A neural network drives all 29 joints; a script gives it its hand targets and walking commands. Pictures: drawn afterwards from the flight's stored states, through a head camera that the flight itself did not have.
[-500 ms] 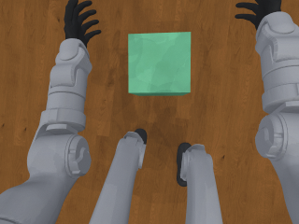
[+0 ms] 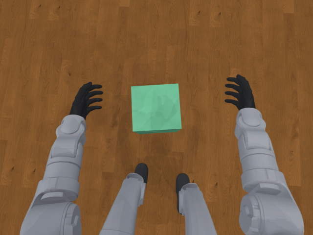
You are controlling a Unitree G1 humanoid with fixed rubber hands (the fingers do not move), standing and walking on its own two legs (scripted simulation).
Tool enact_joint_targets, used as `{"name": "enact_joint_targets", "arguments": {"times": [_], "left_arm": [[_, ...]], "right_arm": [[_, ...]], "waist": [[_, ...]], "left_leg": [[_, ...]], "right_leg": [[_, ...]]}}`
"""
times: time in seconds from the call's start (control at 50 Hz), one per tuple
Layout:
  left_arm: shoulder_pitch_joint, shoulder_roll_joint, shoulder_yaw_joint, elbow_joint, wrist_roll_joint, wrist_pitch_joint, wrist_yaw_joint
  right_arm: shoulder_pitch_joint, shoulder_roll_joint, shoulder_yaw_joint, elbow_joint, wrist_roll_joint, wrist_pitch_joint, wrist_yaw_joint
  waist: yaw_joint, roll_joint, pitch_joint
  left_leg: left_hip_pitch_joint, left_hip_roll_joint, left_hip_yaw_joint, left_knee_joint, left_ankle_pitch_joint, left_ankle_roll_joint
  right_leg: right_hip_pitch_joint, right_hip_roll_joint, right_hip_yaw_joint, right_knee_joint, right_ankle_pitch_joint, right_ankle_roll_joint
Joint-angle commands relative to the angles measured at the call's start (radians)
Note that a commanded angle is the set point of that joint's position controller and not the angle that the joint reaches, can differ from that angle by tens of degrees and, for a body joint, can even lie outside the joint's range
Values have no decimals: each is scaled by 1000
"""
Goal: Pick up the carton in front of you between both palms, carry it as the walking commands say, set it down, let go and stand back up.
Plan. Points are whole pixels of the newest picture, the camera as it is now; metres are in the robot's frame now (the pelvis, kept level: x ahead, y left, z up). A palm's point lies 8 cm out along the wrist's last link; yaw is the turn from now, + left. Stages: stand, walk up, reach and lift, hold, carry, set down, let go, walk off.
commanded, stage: let go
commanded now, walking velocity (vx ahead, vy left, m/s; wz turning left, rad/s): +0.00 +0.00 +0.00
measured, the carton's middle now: (156, 111) +0.47 +0.07 -0.57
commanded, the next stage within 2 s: stand in 1.10 s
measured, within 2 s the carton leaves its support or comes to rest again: neither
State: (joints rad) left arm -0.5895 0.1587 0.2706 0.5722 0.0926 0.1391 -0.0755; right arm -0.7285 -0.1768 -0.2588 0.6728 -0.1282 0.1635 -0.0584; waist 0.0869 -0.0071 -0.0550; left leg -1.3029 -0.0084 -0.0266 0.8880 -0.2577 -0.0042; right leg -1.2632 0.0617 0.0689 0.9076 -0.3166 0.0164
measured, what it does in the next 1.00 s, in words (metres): rises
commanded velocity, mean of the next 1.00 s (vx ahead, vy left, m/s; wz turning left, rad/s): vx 0.00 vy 0.00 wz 0.00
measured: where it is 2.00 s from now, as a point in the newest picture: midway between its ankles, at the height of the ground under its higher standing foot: (160, 195)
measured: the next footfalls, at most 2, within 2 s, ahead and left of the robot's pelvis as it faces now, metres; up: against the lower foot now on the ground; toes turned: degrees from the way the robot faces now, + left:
none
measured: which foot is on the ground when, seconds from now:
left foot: down 0.00-1.00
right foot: down 0.00-1.00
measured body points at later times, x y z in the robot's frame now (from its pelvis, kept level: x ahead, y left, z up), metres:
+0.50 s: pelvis +0.06 +0.00 +0.07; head +0.15 -0.01 +0.51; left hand +0.23 +0.24 -0.01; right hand +0.30 -0.21 -0.02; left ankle +0.06 +0.12 -0.66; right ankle +0.03 -0.12 -0.66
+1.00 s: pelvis +0.06 -0.01 +0.08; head +0.07 -0.01 +0.53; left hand +0.23 +0.24 +0.01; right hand +0.24 -0.23 +0.00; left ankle +0.06 +0.12 -0.66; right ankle +0.03 -0.12 -0.66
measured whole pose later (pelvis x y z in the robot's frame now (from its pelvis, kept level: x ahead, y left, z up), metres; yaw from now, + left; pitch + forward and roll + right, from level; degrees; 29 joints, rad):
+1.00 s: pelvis +0.06 -0.01 +0.08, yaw +3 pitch -5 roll +0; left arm 0.21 0.22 0.04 0.39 0.03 0.20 -0.04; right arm 0.23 -0.21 -0.03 0.45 0.00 0.10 0.04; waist 0.00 -0.01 0.10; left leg -0.12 -0.02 -0.06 0.47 -0.26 -0.01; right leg -0.07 0.03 0.05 0.47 -0.32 -0.01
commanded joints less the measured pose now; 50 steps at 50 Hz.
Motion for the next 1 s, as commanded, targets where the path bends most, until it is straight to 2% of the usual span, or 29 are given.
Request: {"name": "enact_joint_targets", "arguments": {"times": [0.0, 0.14, 0.28, 0.34, 0.4, 0.48, 0.58, 0.74, 0.8, 0.88, 0.9, 0.92, 0.98], "left_arm": [[6, 119, -28, -129, -23, -37, -23], [297, 99, -107, -115, -76, -89, -25], [552, 106, -174, -191, -108, -134, 2], [656, 108, -194, -221, -116, -146, 11], [723, 117, -209, -246, -123, -151, 11], [767, 136, -214, -255, -123, -140, 5], [785, 149, -216, -246, -113, -111, 1], [798, 161, -193, -228, -81, -44, 5], [790, 161, -186, -229, -72, -25, 4], [781, 159, -185, -242, -70, -13, 0], [740, 193, -185, -308, -57, 37, 25], [758, 181, -196, -284, -61, 50, 36], [764, 167, -205, -294, -70, 65, 51]], "right_arm": [[-76, -80, 21, -188, 19, -45, -2], [243, -73, 51, -146, 39, -105, 35], [512, -90, 90, -166, 72, -163, 53], [612, -93, 106, -192, 80, -180, 59], [694, -98, 123, -217, 86, -188, 65], [793, -100, 150, -248, 100, -178, 74], [887, -105, 176, -278, 115, -144, 95], [902, -109, 204, -340, 132, -80, 127], [890, -112, 204, -349, 129, -63, 130], [898, -116, 197, -349, 120, -48, 126], [951, -115, 193, -289, 136, -76, 106], [942, -121, 200, -304, 133, -81, 97], [924, -128, 203, -314, 132, -81, 89]], "waist": [[25, -30, -805], [-3, -4, -594], [-18, 43, -448], [-21, 42, -377], [-32, 12, -288], [-58, -33, -165], [-85, -42, -49], [-68, 1, 80], [-64, 1, 103], [-75, -12, 107], [-87, 14, 48], [-91, -16, 56], [-85, -24, 71]], "left_leg": [[737, -30, 41, -59, 375, -14], [906, -10, -3, -157, 388, -26], [1092, -7, -21, -243, 484, -41], [1135, -12, -19, -287, 500, -44], [1150, -21, -11, -346, 459, -41], [1160, -33, 2, -420, 362, -30], [1204, -45, 20, -474, 281, -22], [1251, -59, 31, -489, 207, -16], [1268, -60, 32, -482, 198, -16], [1302, -56, 30, -478, 212, -14], [1281, -77, 35, -444, 192, -19], [1267, -74, 30, -442, 183, -16], [1245, -73, 28, -443, 187, -16]], "right_leg": [[417, 19, -67, -132, 241, 25], [468, 6, -67, -225, 167, 9], [628, 4, -63, -318, 204, -7], [735, -1, -59, -365, 244, -9], [846, -9, -52, -417, 275, -6], [979, -20, -43, -478, 298, 1], [1058, -27, -41, -533, 307, 11], [1082, -43, -35, -568, 246, 8], [1076, -46, -34, -569, 229, 6], [1080, -41, -36, -562, 245, 6], [1132, -36, -36, -526, 324, 8], [1129, -35, -36, -515, 349, 13], [1129, -32, -40, -509, 338, 10]]}}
